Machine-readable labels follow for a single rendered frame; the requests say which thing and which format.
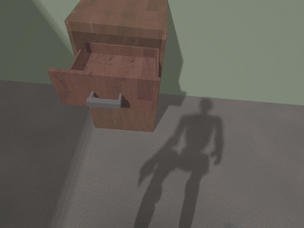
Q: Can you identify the handle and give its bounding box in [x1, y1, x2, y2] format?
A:
[85, 91, 123, 109]

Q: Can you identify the drawer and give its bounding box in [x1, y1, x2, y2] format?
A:
[47, 42, 161, 112]

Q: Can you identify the cabinet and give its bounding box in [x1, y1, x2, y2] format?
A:
[65, 0, 168, 132]

